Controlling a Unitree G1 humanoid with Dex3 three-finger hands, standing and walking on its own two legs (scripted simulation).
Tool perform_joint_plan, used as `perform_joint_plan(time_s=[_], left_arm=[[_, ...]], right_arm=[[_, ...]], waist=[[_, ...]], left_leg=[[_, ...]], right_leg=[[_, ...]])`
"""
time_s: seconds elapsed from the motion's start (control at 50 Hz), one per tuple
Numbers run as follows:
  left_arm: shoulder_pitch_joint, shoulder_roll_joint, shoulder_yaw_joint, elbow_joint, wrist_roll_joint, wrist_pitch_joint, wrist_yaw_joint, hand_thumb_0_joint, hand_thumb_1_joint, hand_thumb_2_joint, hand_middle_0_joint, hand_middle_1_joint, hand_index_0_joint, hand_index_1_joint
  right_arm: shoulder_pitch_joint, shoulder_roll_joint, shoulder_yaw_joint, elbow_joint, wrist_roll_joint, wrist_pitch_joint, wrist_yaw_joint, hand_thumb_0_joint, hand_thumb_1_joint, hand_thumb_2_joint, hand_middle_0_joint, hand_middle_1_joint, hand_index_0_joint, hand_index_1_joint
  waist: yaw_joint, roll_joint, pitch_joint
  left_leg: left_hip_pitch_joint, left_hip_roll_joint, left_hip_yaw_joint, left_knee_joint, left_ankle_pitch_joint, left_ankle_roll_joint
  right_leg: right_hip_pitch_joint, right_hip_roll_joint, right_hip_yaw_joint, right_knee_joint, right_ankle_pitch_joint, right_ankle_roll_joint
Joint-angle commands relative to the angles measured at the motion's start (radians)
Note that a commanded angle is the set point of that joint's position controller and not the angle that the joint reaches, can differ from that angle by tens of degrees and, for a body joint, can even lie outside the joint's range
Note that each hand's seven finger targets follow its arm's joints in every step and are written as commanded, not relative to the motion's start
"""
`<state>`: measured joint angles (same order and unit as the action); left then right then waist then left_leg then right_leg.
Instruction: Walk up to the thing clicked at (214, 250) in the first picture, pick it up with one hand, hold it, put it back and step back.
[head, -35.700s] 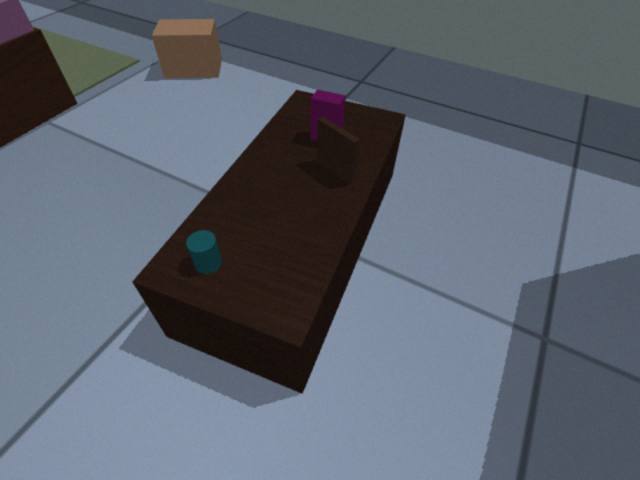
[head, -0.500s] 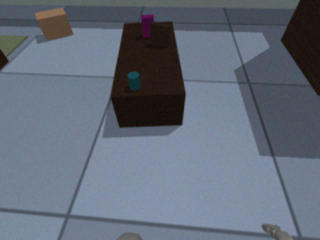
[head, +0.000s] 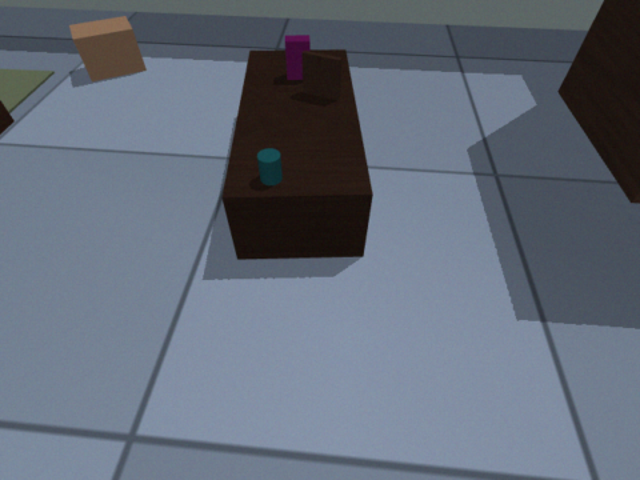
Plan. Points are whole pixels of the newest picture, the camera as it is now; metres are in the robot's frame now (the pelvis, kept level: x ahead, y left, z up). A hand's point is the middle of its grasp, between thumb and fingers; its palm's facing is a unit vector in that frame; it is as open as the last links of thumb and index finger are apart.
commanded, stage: step back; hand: left
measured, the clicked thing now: (270, 167) +1.11 +0.16 -0.37
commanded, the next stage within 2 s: stand in 0.36 s
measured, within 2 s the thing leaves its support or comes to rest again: neither
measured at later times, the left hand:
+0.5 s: hand out of the picture +0.12 +0.27 -0.15, palm faces -0.01 -0.94 -0.35, open 7.4 cm
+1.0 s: hand out of the picture +0.12 +0.26 -0.14, palm faces -0.03 -0.94 -0.34, open 7.4 cm
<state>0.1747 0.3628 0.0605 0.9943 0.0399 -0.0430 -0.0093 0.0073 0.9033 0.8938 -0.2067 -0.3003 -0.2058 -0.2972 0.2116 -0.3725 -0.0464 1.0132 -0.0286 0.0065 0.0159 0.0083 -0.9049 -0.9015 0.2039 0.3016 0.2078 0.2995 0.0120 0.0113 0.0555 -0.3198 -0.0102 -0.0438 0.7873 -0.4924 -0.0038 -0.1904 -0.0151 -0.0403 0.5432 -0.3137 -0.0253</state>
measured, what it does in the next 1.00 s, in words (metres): stands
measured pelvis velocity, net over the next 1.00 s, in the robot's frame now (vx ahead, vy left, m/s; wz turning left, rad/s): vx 0.03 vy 0.01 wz -0.01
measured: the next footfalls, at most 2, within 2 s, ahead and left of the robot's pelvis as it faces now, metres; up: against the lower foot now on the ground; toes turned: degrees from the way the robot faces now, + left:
none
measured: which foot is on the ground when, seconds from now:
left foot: down 0.00-1.00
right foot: down 0.00-1.00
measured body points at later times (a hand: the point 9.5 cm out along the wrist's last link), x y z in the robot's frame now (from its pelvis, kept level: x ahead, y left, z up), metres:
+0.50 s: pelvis +0.04 +0.02 +0.01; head +0.06 +0.01 +0.45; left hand +0.12 +0.32 -0.12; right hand +0.16 -0.28 -0.12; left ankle +0.06 +0.15 -0.73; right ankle +0.01 -0.11 -0.73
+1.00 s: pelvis +0.03 +0.01 +0.01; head +0.04 +0.01 +0.46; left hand +0.12 +0.31 -0.12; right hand +0.10 -0.30 -0.12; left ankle +0.06 +0.15 -0.73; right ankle +0.01 -0.11 -0.73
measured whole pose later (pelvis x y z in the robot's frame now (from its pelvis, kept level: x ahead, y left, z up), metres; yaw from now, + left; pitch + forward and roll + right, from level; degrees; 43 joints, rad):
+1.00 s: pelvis +0.03 +0.01 +0.01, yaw +0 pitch -3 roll +0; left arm 0.09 0.35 0.01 1.14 0.01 -0.02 -0.01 0.01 0.90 0.89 -0.21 -0.30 -0.21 -0.30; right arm 0.10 -0.35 0.00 1.14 -0.02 -0.02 0.02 0.01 -0.91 -0.90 0.20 0.30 0.21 0.30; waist -0.01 0.00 0.07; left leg -0.13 0.05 0.03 0.32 -0.13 -0.04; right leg -0.05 0.00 -0.02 0.31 -0.21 0.00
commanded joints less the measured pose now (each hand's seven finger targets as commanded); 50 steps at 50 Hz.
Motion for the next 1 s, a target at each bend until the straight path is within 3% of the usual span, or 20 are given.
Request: perform_joint_plan(time_s=[0.0, 0.04, 0.06, 0.08, 0.1, 0.12, 0.14, 0.16, 0.2, 0.28, 0.3, 0.32, 0.34, 0.36, 0.42, 0.46, 0.6, 0.76, 0.82, 0.98], left_arm=[[-0.061, 0.26, 0.051, -0.069, -0.003, -0.023, 0.025, 0.0, 0.9, 0.9, -0.2, -0.3, -0.2, -0.3], [-0.091, 0.261, 0.044, -0.074, -0.012, -0.016, 0.022, 0.0, 0.9, 0.9, -0.2, -0.3, -0.2, -0.3], [-0.102, 0.257, 0.044, -0.078, -0.02, -0.007, 0.021, 0.0, 0.9, 0.9, -0.2, -0.3, -0.2, -0.3], [-0.097, 0.245, 0.039, -0.082, -0.026, 0.002, 0.02, 0.0, 0.9, 0.9, -0.2, -0.3, -0.2, -0.3], [-0.091, 0.217, 0.027, -0.092, -0.032, 0.007, 0.02, 0.0, 0.9, 0.9, -0.2, -0.3, -0.2, -0.3], [-0.094, 0.178, 0.017, -0.102, -0.041, 0.014, 0.019, 0.0, 0.9, 0.9, -0.2, -0.3, -0.2, -0.3], [-0.067, 0.167, 0.013, -0.085, -0.049, 0.033, 0.02, 0.0, 0.9, 0.9, -0.2, -0.3, -0.2, -0.3], [-0.062, 0.211, 0.024, -0.064, -0.042, 0.044, 0.023, 0.0, 0.9, 0.9, -0.2, -0.3, -0.2, -0.3], [-0.081, 0.191, 0.017, -0.049, -0.037, 0.043, 0.018, 0.0, 0.9, 0.9, -0.2, -0.3, -0.2, -0.3], [-0.014, 0.204, 0.026, -0.001, -0.029, 0.021, 0.023, 0.0, 0.9, 0.9, -0.2, -0.3, -0.2, -0.3], [-0.013, 0.221, 0.031, 0.007, -0.024, 0.018, 0.027, 0.0, 0.9, 0.9, -0.2, -0.3, -0.2, -0.3], [-0.033, 0.235, 0.029, 0.004, -0.024, 0.015, 0.028, 0.0, 0.9, 0.9, -0.2, -0.3, -0.2, -0.3], [-0.072, 0.226, 0.003, 0.019, -0.031, 0.011, 0.018, 0.0, 0.9, 0.9, -0.2, -0.3, -0.2, -0.3], [-0.101, 0.222, 0.003, 0.02, -0.037, 0.011, 0.012, 0.0, 0.9, 0.9, -0.2, -0.3, -0.2, -0.3], [-0.112, 0.197, -0.013, 0.028, -0.04, 0.003, 0.015, 0.0, 0.9, 0.9, -0.2, -0.3, -0.2, -0.3], [-0.107, 0.21, -0.014, 0.046, -0.037, -0.001, 0.017, 0.0, 0.9, 0.9, -0.2, -0.3, -0.2, -0.3], [-0.119, 0.203, -0.014, 0.066, -0.037, -0.003, 0.019, 0.0, 0.9, 0.9, -0.2, -0.3, -0.2, -0.3], [-0.136, 0.212, -0.009, 0.075, -0.032, -0.001, 0.016, 0.0, 0.9, 0.9, -0.2, -0.3, -0.2, -0.3], [-0.136, 0.209, -0.01, 0.076, -0.033, 0.0, 0.014, 0.0, 0.9, 0.9, -0.2, -0.3, -0.2, -0.3], [-0.132, 0.206, -0.011, 0.077, -0.034, 0.003, 0.011, 0.0, 0.9, 0.9, -0.2, -0.3, -0.2, -0.3]], right_arm=[[-0.035, -0.164, -0.041, -0.067, 0.009, -0.043, -0.011, 0.0, -0.9, -0.9, 0.2, 0.3, 0.2, 0.3], [-0.009, -0.146, -0.039, -0.055, 0.005, -0.047, -0.012, 0.0, -0.9, -0.9, 0.2, 0.3, 0.2, 0.3], [0.013, -0.142, -0.041, -0.044, 0.004, -0.05, -0.016, 0.0, -0.9, -0.9, 0.2, 0.3, 0.2, 0.3], [0.025, -0.151, -0.046, -0.031, 0.002, -0.053, -0.022, 0.0, -0.9, -0.9, 0.2, 0.3, 0.2, 0.3], [0.03, -0.186, -0.057, -0.028, -0.003, -0.055, -0.028, 0.0, -0.9, -0.9, 0.2, 0.3, 0.2, 0.3], [0.034, -0.233, -0.067, -0.031, -0.01, -0.058, -0.036, 0.0, -0.9, -0.9, 0.2, 0.3, 0.2, 0.3], [-0.035, -0.264, -0.063, -0.054, -0.003, -0.06, -0.039, 0.0, -0.9, -0.9, 0.2, 0.3, 0.2, 0.3], [-0.072, -0.293, -0.065, -0.062, 0.005, -0.054, -0.036, 0.0, -0.9, -0.9, 0.2, 0.3, 0.2, 0.3], [-0.114, -0.263, -0.055, -0.05, -0.007, -0.045, -0.036, 0.0, -0.9, -0.9, 0.2, 0.3, 0.2, 0.3], [-0.166, -0.227, -0.039, -0.053, 0.007, -0.043, -0.037, 0.0, -0.9, -0.9, 0.2, 0.3, 0.2, 0.3], [-0.17, -0.209, -0.034, -0.055, 0.016, -0.041, -0.037, 0.0, -0.9, -0.9, 0.2, 0.3, 0.2, 0.3], [-0.172, -0.184, -0.031, -0.056, 0.022, -0.038, -0.036, 0.0, -0.9, -0.9, 0.2, 0.3, 0.2, 0.3], [-0.138, -0.172, -0.017, -0.042, 0.032, -0.037, -0.029, 0.0, -0.9, -0.9, 0.2, 0.3, 0.2, 0.3], [-0.127, -0.178, -0.012, -0.022, 0.031, -0.038, -0.027, 0.0, -0.9, -0.9, 0.2, 0.3, 0.2, 0.3], [-0.179, -0.199, -0.017, -0.003, 0.023, -0.044, -0.023, 0.0, -0.9, -0.9, 0.2, 0.3, 0.2, 0.3], [-0.165, -0.184, -0.007, 0.007, 0.024, -0.043, -0.02, 0.0, -0.9, -0.9, 0.2, 0.3, 0.2, 0.3], [-0.197, -0.181, -0.001, 0.025, 0.025, -0.04, -0.017, 0.0, -0.9, -0.9, 0.2, 0.3, 0.2, 0.3], [-0.2, -0.174, 0.002, 0.039, 0.019, -0.038, -0.015, 0.0, -0.9, -0.9, 0.2, 0.3, 0.2, 0.3], [-0.194, -0.176, 0.005, 0.048, 0.021, -0.042, -0.013, 0.0, -0.9, -0.9, 0.2, 0.3, 0.2, 0.3], [-0.178, -0.19, 0.007, 0.062, 0.019, -0.047, -0.017, 0.0, -0.9, -0.9, 0.2, 0.3, 0.2, 0.3]], waist=[[0.011, -0.143, -0.005], [-0.007, -0.169, -0.044], [-0.02, -0.166, -0.064], [-0.026, -0.142, -0.084], [-0.031, -0.07, -0.125], [-0.032, 0.053, -0.159], [0.003, 0.092, -0.149], [-0.009, 0.109, -0.13], [0.005, 0.129, -0.067], [0.03, 0.135, -0.13], [0.026, 0.097, -0.174], [0.012, 0.047, -0.182], [-0.032, 0.045, -0.127], [-0.033, 0.018, -0.12], [-0.013, -0.006, -0.153], [-0.021, -0.033, -0.128], [-0.018, -0.038, -0.106], [-0.016, -0.025, -0.069], [-0.013, -0.006, -0.058], [-0.01, 0.008, -0.091]], left_leg=[[-0.095, 0.051, 0.0, -0.08, 0.054, 0.006], [0.023, 0.026, 0.069, -0.216, 0.164, 0.006], [0.076, 0.004, 0.099, -0.324, 0.281, 0.007], [0.143, 0.002, 0.089, -0.386, 0.418, 0.014], [0.235, 0.06, 0.012, -0.363, 0.587, 0.04], [0.272, 0.192, -0.146, -0.388, 0.658, 0.086], [0.213, 0.31, -0.289, -0.438, 0.532, 0.181], [0.112, 0.352, -0.311, -0.436, 0.464, 0.247], [0.089, 0.297, -0.231, -0.443, 0.397, 0.197], [0.12, 0.198, -0.076, -0.295, 0.693, 0.092], [0.112, 0.173, -0.047, -0.262, 0.686, 0.074], [0.102, 0.137, -0.026, -0.265, 0.565, 0.054], [0.162, 0.113, -0.032, -0.341, 0.47, 0.039], [0.209, 0.135, -0.046, -0.377, 0.446, 0.038], [0.25, 0.147, -0.037, -0.339, 0.614, 0.038], [0.261, 0.15, -0.03, -0.364, 0.639, 0.038], [0.28, 0.15, -0.016, -0.425, 0.587, 0.024], [0.236, 0.143, -0.013, -0.481, 0.43, 0.009], [0.219, 0.145, -0.022, -0.502, 0.413, 0.005], [0.242, 0.157, -0.022, -0.498, 0.468, 0.006]], right_leg=[[0.061, -0.267, 0.228, -0.19, 0.301, -0.159], [0.041, -0.221, 0.143, -0.101, 0.468, -0.122], [0.05, -0.191, 0.101, -0.035, 0.513, -0.092], [0.032, -0.163, 0.071, 0.033, 0.527, -0.06], [-0.029, -0.12, 0.043, 0.106, 0.467, -0.025], [-0.103, -0.054, 0.015, 0.191, 0.277, 0.007], [-0.121, 0.003, 0.016, 0.196, -0.042, 0.019], [-0.056, -0.018, 0.054, 0.223, -0.256, 0.011], [-0.071, -0.034, 0.06, 0.124, -0.245, -0.006], [0.063, -0.045, 0.048, -0.091, 0.172, -0.001], [0.112, -0.069, 0.075, -0.082, 0.284, -0.012], [0.097, -0.1, 0.121, -0.091, 0.287, -0.025], [0.025, -0.127, 0.165, -0.133, 0.283, -0.024], [0.005, -0.117, 0.152, -0.137, 0.231, -0.015], [0.074, -0.112, 0.116, -0.17, 0.387, 0.002], [0.075, -0.115, 0.119, -0.178, 0.431, 0.007], [0.093, -0.12, 0.112, -0.242, 0.402, 0.017], [0.09, -0.124, 0.128, -0.302, 0.235, 0.011], [0.089, -0.118, 0.123, -0.307, 0.196, 0.013], [0.102, -0.119, 0.124, -0.3, 0.243, 0.009]])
